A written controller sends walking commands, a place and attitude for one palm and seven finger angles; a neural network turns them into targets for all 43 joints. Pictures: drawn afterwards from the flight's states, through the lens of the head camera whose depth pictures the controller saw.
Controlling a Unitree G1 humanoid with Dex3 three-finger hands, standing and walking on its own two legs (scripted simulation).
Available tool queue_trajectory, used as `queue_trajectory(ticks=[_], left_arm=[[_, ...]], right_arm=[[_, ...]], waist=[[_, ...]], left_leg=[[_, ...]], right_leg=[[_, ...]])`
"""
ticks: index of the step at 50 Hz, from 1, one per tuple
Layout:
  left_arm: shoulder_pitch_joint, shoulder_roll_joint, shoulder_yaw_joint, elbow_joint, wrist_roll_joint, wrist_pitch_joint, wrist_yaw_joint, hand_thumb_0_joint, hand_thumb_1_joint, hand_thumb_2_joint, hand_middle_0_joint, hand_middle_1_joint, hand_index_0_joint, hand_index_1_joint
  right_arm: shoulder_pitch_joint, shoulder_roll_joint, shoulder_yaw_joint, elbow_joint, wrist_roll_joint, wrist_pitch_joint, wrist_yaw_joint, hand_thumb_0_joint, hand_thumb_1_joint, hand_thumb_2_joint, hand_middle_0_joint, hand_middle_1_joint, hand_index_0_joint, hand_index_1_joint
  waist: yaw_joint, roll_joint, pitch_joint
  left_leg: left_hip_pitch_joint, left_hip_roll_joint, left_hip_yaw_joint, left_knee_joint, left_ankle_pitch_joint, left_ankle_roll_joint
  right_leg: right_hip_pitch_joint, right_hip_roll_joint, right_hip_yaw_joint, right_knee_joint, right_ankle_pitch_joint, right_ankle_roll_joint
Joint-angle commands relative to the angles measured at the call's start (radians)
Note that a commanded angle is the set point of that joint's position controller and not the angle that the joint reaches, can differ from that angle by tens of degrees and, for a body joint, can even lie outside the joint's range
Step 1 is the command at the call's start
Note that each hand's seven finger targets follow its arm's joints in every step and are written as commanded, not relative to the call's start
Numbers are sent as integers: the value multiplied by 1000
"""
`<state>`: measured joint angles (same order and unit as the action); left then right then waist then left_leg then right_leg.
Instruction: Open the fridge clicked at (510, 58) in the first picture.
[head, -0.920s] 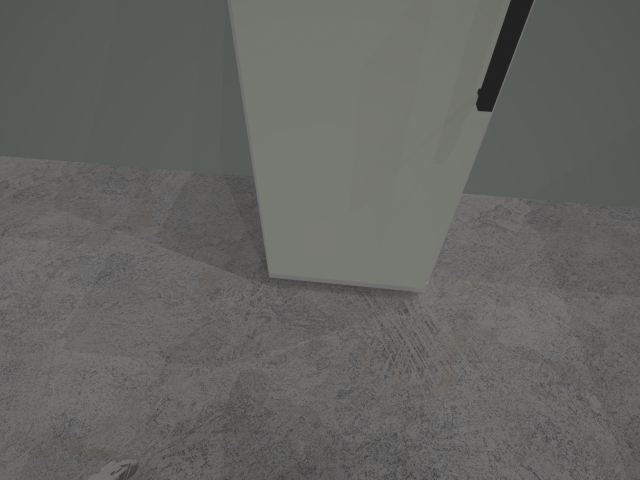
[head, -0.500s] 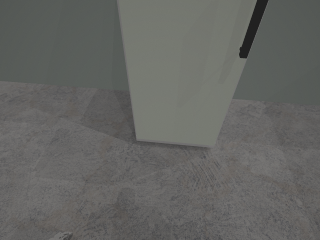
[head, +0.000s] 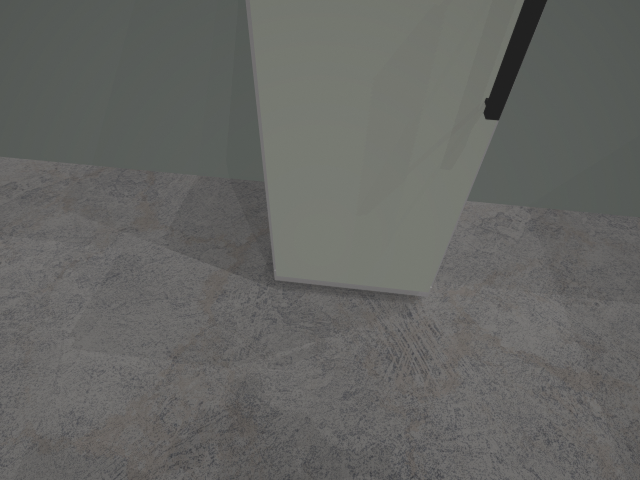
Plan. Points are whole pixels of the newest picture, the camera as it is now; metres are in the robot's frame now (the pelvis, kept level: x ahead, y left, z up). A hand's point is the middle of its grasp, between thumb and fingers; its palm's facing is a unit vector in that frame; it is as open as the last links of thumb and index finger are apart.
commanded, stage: look at it before walking up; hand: right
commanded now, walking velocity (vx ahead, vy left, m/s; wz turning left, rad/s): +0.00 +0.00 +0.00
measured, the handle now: (529, 2) +0.85 -0.32 +0.26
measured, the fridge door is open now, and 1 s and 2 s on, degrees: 0 0 0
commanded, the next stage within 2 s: take the last steps up to it in 0.52 s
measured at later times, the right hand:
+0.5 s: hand out of the picture +0.07 -0.24 -0.16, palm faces -0.03 +0.94 -0.33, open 7.4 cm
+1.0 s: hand out of the picture +0.01 -0.25 -0.20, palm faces +0.11 +0.98 -0.19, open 7.4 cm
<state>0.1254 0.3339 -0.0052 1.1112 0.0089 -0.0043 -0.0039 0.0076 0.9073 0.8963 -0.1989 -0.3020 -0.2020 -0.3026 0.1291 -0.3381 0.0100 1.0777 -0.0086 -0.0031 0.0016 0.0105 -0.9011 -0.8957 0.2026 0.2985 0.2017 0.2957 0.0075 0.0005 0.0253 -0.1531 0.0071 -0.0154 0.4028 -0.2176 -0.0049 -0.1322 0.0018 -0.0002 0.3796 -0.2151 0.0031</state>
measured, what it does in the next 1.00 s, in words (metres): lifts its right foot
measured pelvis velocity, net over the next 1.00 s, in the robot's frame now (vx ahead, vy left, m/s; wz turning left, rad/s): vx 0.05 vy -0.06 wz -0.08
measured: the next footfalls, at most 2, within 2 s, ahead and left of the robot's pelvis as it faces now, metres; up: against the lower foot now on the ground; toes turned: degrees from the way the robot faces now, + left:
left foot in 1.52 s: +0.39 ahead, -0.03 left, +0.00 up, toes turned +1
right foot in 1.88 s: +0.46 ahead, -0.28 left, +0.00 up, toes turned -10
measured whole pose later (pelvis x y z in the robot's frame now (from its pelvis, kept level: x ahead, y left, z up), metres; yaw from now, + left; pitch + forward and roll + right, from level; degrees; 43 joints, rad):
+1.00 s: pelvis +0.05 -0.06 -0.02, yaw -5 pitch -1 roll +1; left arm 0.32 0.23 0.02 1.05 0.02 -0.01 -0.02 0.01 0.91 0.90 -0.20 -0.30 -0.20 -0.30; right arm 0.35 -0.23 -0.03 1.08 -0.02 0.01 0.01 0.01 -0.90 -0.90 0.20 0.30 0.20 0.30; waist 0.00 0.04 0.01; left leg -0.16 0.10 0.04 0.60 -0.43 -0.03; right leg -0.28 -0.01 -0.10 0.59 -0.29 -0.03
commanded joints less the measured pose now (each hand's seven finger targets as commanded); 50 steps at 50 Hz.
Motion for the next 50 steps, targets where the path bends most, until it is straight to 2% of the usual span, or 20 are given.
queue_trajectory(ticks=[1,10,15,26,32,34,35,36,37,38,39,40,41,42,44,46,47,48,49,50], left_arm=[[-54,207,39,-70,1,-28,15,0,900,900,-200,-300,-200,-300],[-50,206,40,-70,0,-30,16,0,900,900,-200,-300,-200,-300],[-56,207,39,-69,-1,-30,17,0,900,900,-200,-300,-200,-300],[-53,208,38,-65,-1,-26,16,0,900,900,-200,-300,-200,-300],[-52,209,37,-64,-2,-29,16,0,900,900,-200,-300,-200,-300],[1,114,15,-46,4,-13,10,0,900,900,-200,-300,-200,-300],[25,83,9,-42,9,-4,7,0,900,900,-200,-300,-200,-300],[41,74,8,-45,13,3,5,0,900,900,-200,-300,-200,-300],[50,65,11,-54,15,7,3,0,900,900,-200,-300,-200,-300],[52,65,14,-69,16,9,3,0,900,900,-200,-300,-200,-300],[48,69,23,-88,17,10,2,0,900,900,-200,-300,-200,-300],[44,74,32,-105,16,5,-2,0,900,900,-200,-300,-200,-300],[51,66,36,-121,13,-3,-7,0,900,900,-200,-300,-200,-300],[55,49,39,-130,10,-8,-13,0,900,900,-200,-300,-200,-300],[82,12,40,-138,5,-12,-21,0,900,900,-200,-300,-200,-300],[184,-16,40,-114,4,-17,-20,0,900,900,-200,-300,-200,-300],[264,-8,44,-88,5,-19,-15,0,900,900,-200,-300,-200,-300],[361,46,62,-64,12,-24,-7,0,900,900,-200,-300,-200,-300],[456,136,87,-49,21,-28,3,0,900,900,-200,-300,-200,-300],[479,109,79,-37,17,-29,12,0,900,900,-200,-300,-200,-300]], right_arm=[[-42,-207,-45,-69,-3,-24,-14,0,-900,-900,200,300,200,300],[-39,-207,-47,-70,-2,-27,-14,0,-900,-900,200,300,200,300],[-34,-207,-46,-65,-2,-27,-15,0,-900,-900,200,300,200,300],[-33,-208,-45,-60,-3,-25,-13,0,-900,-900,200,300,200,300],[-28,-207,-44,-59,-2,-26,-12,0,-900,-900,200,300,200,300],[31,-124,-30,-37,-4,-14,-17,0,-900,-900,200,300,200,300],[64,-105,-27,-31,-7,-4,-17,0,-900,-900,200,300,200,300],[87,-117,-33,-30,-9,3,-15,0,-900,-900,200,300,200,300],[118,-136,-44,-32,-12,6,-13,0,-900,-900,200,300,200,300],[149,-158,-56,-36,-13,6,-13,0,-900,-900,200,300,200,300],[183,-169,-67,-42,-15,4,-15,0,-900,-900,200,300,200,300],[197,-168,-75,-48,-17,-5,-18,0,-900,-900,200,300,200,300],[189,-164,-82,-57,-21,-15,-19,0,-900,-900,200,300,200,300],[185,-157,-85,-66,-23,-23,-18,0,-900,-900,200,300,200,300],[179,-144,-88,-74,-24,-30,-13,0,-900,-900,200,300,200,300],[155,-121,-88,-77,-18,-26,-13,0,-900,-900,200,300,200,300],[152,-91,-84,-78,-17,-18,-11,0,-900,-900,200,300,200,300],[161,-34,-72,-90,-13,-10,-6,0,-900,-900,200,300,200,300],[141,42,-59,-126,-10,-9,0,0,-900,-900,200,300,200,300],[73,40,-57,-147,-18,-13,-9,0,-900,-900,200,300,200,300]], waist=[[-9,10,-35],[-7,3,-67],[-8,-1,-61],[-8,-1,-38],[-10,-7,-54],[-14,18,-84],[-21,27,-55],[-28,65,-7],[-41,124,25],[-53,176,43],[-68,198,64],[-69,175,80],[-56,146,74],[-50,115,61],[-33,131,57],[16,129,57],[44,76,47],[76,-113,37],[100,-352,41],[106,-282,87]], left_leg=[[-5,110,-97,-80,93,35],[14,114,-96,-76,143,37],[13,113,-95,-79,165,36],[-1,110,-99,-101,96,34],[14,112,-95,-94,126,34],[35,121,-95,-95,5,25],[25,132,-114,-110,-116,28],[23,150,-157,-142,-239,43],[34,199,-219,-188,-343,72],[44,265,-298,-235,-404,111],[60,322,-353,-262,-430,151],[62,363,-379,-262,-399,188],[78,380,-352,-243,-324,206],[81,370,-299,-219,-243,204],[42,335,-182,-174,-145,174],[-121,280,-72,-111,-186,121],[-216,217,-5,-30,-239,86],[-327,123,77,188,-274,41],[-481,4,177,498,-391,-8],[-541,31,71,677,-385,22]], right_leg=[[-14,-113,96,-70,96,-32],[6,-116,93,-62,137,-29],[14,-119,92,-63,153,-30],[3,-117,97,-77,102,-28],[9,-119,98,-77,129,-29],[-4,-98,77,-37,48,-17],[-47,-78,58,-9,-40,-13],[-124,-50,41,29,-128,-10],[-202,-22,9,97,-191,-5],[-265,-14,-14,189,-212,-2],[-331,-23,-17,293,-253,-5],[-378,-50,-3,370,-264,-10],[-399,-67,7,402,-261,-12],[-384,-74,2,393,-252,-12],[-304,-64,-46,306,-214,-8],[-85,-36,-103,155,-92,-6],[50,-20,-112,98,-82,-6],[137,-111,60,-2,-222,-41],[155,-331,387,-181,-388,-137],[90,-376,493,-254,-409,-186]])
